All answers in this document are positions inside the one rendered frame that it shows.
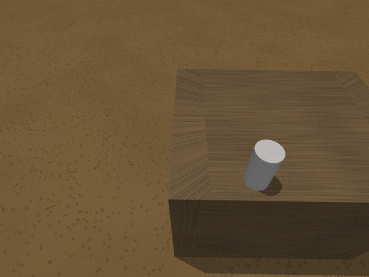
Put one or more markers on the can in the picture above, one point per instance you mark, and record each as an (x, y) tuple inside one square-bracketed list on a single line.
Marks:
[(264, 162)]

